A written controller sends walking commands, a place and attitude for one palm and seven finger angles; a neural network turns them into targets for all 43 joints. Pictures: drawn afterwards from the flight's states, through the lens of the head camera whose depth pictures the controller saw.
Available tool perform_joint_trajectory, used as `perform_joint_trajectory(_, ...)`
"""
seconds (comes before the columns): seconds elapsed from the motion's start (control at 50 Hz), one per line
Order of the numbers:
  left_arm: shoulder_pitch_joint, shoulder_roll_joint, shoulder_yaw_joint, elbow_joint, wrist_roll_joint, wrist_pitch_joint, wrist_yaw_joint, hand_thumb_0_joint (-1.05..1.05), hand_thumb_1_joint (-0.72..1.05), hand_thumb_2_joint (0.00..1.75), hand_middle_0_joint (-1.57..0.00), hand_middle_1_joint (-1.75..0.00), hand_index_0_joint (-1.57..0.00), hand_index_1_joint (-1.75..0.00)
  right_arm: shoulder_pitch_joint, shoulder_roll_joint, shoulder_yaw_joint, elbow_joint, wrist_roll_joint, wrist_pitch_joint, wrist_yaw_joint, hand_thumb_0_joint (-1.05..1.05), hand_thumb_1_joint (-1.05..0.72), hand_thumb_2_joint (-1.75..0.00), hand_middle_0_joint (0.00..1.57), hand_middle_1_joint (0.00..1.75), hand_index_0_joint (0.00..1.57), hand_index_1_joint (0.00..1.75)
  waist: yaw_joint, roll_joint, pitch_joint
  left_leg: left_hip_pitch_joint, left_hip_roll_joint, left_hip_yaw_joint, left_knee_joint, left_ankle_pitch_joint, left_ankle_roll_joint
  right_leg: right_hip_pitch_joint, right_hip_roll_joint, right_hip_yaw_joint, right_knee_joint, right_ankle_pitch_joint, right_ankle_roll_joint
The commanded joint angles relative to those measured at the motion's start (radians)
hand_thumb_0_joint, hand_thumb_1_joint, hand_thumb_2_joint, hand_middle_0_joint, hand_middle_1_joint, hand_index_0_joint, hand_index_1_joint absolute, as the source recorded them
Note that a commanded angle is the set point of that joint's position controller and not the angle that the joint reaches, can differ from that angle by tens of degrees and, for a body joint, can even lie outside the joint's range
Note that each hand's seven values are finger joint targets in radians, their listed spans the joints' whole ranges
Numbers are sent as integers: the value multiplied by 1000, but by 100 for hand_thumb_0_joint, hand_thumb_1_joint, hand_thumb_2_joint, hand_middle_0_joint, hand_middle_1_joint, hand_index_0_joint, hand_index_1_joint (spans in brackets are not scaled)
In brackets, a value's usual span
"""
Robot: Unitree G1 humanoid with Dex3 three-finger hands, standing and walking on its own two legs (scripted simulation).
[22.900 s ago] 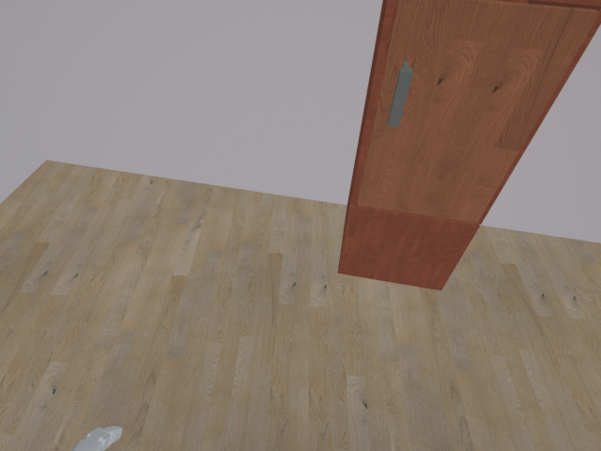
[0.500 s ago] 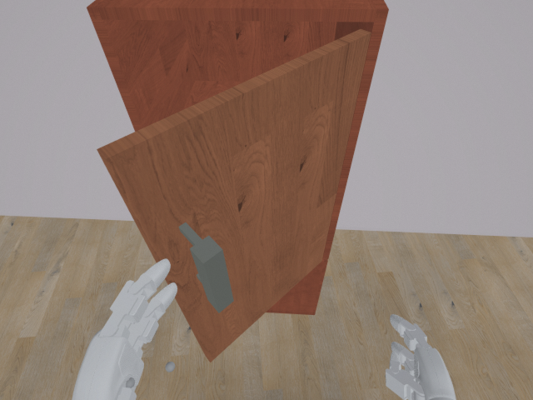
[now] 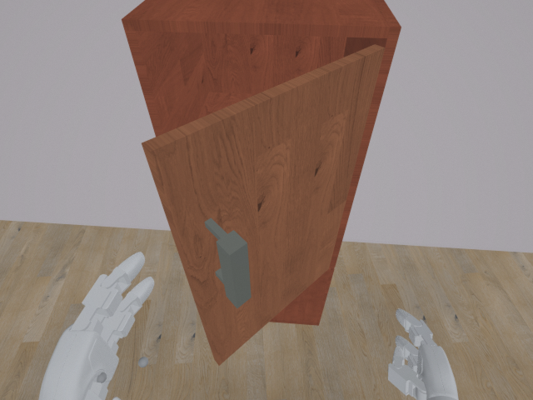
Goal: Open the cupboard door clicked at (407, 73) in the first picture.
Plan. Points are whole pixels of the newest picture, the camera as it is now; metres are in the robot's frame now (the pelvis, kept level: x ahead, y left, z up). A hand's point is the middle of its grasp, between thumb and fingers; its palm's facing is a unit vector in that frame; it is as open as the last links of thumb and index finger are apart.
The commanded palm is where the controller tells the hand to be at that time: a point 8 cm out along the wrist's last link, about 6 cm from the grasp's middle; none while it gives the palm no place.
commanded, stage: draw the hand back to the body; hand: left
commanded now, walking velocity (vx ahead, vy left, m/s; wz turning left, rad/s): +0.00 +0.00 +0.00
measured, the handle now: (226, 262) +0.28 +0.09 +0.11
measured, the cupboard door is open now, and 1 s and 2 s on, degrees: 46 46 46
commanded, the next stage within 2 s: step back with the hand held close in 1.36 s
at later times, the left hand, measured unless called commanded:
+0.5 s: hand (77, 314) +0.17 +0.22 +0.16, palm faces +0.22 -0.92 -0.32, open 14.7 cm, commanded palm +0.12 +0.27 +0.18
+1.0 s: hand (31, 249) +0.21 +0.26 +0.22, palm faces +0.43 -0.81 -0.40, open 8.9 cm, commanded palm +0.16 +0.30 +0.23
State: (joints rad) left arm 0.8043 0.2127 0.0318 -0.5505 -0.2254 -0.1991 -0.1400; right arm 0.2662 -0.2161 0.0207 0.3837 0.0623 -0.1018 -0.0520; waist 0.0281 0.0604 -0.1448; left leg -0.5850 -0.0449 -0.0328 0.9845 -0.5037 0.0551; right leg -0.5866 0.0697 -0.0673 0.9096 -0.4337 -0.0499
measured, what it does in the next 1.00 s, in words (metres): rises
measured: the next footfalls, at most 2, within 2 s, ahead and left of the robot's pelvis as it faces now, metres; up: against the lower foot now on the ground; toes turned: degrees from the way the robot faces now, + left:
none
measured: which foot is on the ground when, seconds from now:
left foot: down 0.00-1.00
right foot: down 0.00-1.00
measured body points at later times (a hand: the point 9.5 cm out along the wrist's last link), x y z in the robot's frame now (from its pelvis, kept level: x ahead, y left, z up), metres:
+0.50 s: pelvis +0.01 +0.02 +0.03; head -0.01 +0.02 +0.48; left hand +0.15 +0.26 +0.18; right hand +0.20 -0.18 -0.02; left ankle +0.00 +0.08 -0.69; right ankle +0.02 -0.09 -0.69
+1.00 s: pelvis +0.02 +0.00 +0.05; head +0.00 -0.01 +0.50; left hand +0.18 +0.30 +0.24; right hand +0.22 -0.21 -0.02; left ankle +0.00 +0.08 -0.69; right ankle +0.02 -0.09 -0.69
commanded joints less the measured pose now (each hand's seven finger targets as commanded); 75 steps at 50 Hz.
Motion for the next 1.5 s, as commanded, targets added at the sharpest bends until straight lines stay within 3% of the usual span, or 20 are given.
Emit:
perform_joint_trajectory(0.0, 2, 53, 47, -256, -23, -43, 3, 0, -50, 30, -15, -30, -15, -30, -128, -106, -33, -178, 0, -82, -9, 0, -90, -90, 20, 30, 20, 30, -1, -32, 3, 11, 31, -58, -210, 161, -28, 83, -32, 40, -181, 67, 18)
perform_joint_trajectory(0.16, -75, 100, 92, -282, -10, 44, -1, 0, -50, 30, -15, -30, -15, -30, -117, -110, -19, -147, 0, -109, -12, 0, -90, -90, 20, 30, 20, 30, 12, 24, 20, 79, 48, -103, -294, 158, -56, 100, -27, 0, -187, 78, 12)
perform_joint_trajectory(0.26, -112, 131, 154, -305, -38, 80, -7, 0, -32, 37, -16, -30, -16, -30, -125, -111, -12, -123, 3, -129, -16, 0, -90, -90, 20, 30, 20, 30, 25, 20, 2, 124, 49, -113, -332, 208, -80, 150, -22, -9, -205, 120, 10)
perform_joint_trajectory(0.28, -117, 279, 202, -331, 116, 91, 118, 0, -29, 39, -16, -30, -16, -30, -113, -98, -12, -141, -17, -113, -43, 0, -90, -90, 20, 30, 20, 30, 53, 14, 4, 89, 72, -128, -390, 182, -70, 239, -42, 51, -231, 130, -7)
perform_joint_trajectory(0.3, -87, 190, 154, -325, 126, 110, 168, 0, -26, 40, -16, -30, -16, -30, -112, -86, -3, -137, -28, -105, -51, 0, -90, -90, 20, 30, 20, 30, 34, 2, 52, 88, 67, -118, -404, 186, -68, 244, -48, 54, -257, 135, -6)
perform_joint_trajectory(0.34, -79, 152, 128, -298, 144, 127, 207, 0, -18, 43, -16, -30, -16, -30, -101, -91, 0, -114, -33, -96, -45, 0, -90, -90, 20, 30, 20, 30, 24, 32, 75, 113, 73, -119, -416, 245, -76, 264, -53, 50, -273, 162, -4)
perform_joint_trajectory(0.46, -151, 201, 171, -272, 181, 114, 259, 0, 2, 52, -17, -30, -17, -30, -121, -108, -3, -68, -42, -89, -39, 0, -90, -90, 20, 30, 20, 30, 21, 8, 72, 223, 83, -122, -482, 323, -80, 332, -55, 47, -344, 198, 4)
perform_joint_trajectory(0.58, -209, 249, 244, -243, 184, 102, 277, 0, 23, 62, -18, -30, -18, -30, -155, -112, -2, -19, -45, -92, -42, 0, -90, -90, 20, 30, 20, 30, 33, 51, 66, 302, 80, -106, -539, 397, -85, 416, -61, 54, -405, 248, 2)
perform_joint_trajectory(0.72, -254, 271, 321, -158, 165, 100, 275, 0, 48, 72, -19, -30, -19, -30, -177, -113, -11, 24, -49, -69, -37, 0, -90, -90, 20, 30, 20, 30, 35, -27, 88, 358, 70, -64, -567, 485, -75, 473, -61, 64, -473, 329, 6)
perform_joint_trajectory(0.8, -312, 296, 362, -144, 163, 90, 275, 0, 62, 78, -19, -30, -19, -30, -189, -117, -14, 43, -50, -59, -36, 0, -90, -90, 20, 30, 20, 30, 36, -3, 78, 388, 65, -53, -584, 495, -65, 502, -64, 70, -499, 349, 6)
perform_joint_trajectory(0.82, -325, 302, 370, -151, 162, 89, 276, 0, 65, 80, -19, -30, -19, -30, -193, -114, -14, 46, -49, -59, -35, 0, -90, -90, 20, 30, 20, 30, 38, 33, 67, 404, 63, -44, -584, 510, -63, 507, -67, 73, -505, 365, 6)
perform_joint_trajectory(0.96, -416, 348, 439, -111, 150, 83, 278, 0, 90, 90, -20, -30, -20, -30, -206, -112, -16, 76, -50, -47, -31, 0, -90, -90, 20, 30, 20, 30, 37, 20, 73, 432, 55, -26, -599, 522, -48, 534, -70, 80, -541, 409, 9)
perform_joint_trajectory(1.04, -374, 296, 395, -60, 145, 86, 262, 0, 90, 90, -20, -30, -20, -30, -211, -115, -22, 81, -50, -36, -22, 0, -90, -90, 20, 30, 20, 30, 37, -8, 83, 445, 57, -23, -606, 543, -40, 539, -72, 78, -550, 423, 14)
perform_joint_trajectory(1.08, -376, 297, 391, -61, 145, 85, 258, 0, 90, 90, -20, -30, -20, -30, -218, -117, -24, 79, -51, -33, -21, 0, -90, -90, 20, 30, 20, 30, 40, 11, 86, 446, 55, -18, -607, 545, -35, 547, -76, 80, -556, 433, 13)
perform_joint_trajectory(1.16, -383, 333, 422, -73, 143, 79, 262, 0, 90, 90, -20, -30, -20, -30, -223, -113, -25, 78, -52, -31, -24, 0, -90, -90, 20, 30, 20, 30, 43, -30, 70, 449, 51, -11, -609, 499, -23, 553, -76, 93, -571, 415, 19)
perform_joint_trajectory(1.28, -423, 343, 424, -109, 148, 71, 266, 0, 90, 90, -20, -30, -20, -30, -229, -109, -20, 88, -51, -46, -29, 0, -90, -90, 20, 30, 20, 30, 40, 52, 81, 458, 45, -12, -609, 495, -27, 552, -80, 103, -586, 410, 14)
perform_joint_trajectory(1.36, -398, 322, 413, -53, 143, 68, 263, 0, 90, 90, -20, -30, -20, -30, -232, -106, -23, 94, -50, -48, -28, 0, -90, -90, 20, 30, 20, 30, 38, -24, 119, 458, 47, -8, -619, 440, -17, 524, -77, 104, -606, 347, 22)
perform_joint_trajectory(1.44, -404, 313, 404, -27, 142, 66, 258, 0, 90, 90, -20, -30, -20, -30, -238, -106, -26, 100, -47, -44, -27, 0, -90, -90, 20, 30, 20, 30, 36, -25, 141, 454, 48, -10, -626, 387, -14, 505, -77, 110, -624, 274, 23)
perform_joint_trajectory(1.46, -491, 331, 405, -37, 144, 59, 261, 0, 90, 90, -20, -30, -20, -30, -241, -111, -26, 105, -47, -47, -30, 0, -90, -90, 20, 30, 20, 30, 26, -30, 134, 457, 44, -6, -621, 375, -10, 498, -81, 117, -630, 262, 26)
perform_joint_trajectory(1.48, -642, 484, 564, -76, 159, 6, 278, 0, 90, 90, -20, -30, -20, -30, -192, -119, -16, 59, -28, -36, -26, 0, -90, -90, 20, 30, 20, 30, -9, 31, 245, 386, 56, -56, -614, 284, 4, 395, -130, 216, -684, 237, 29)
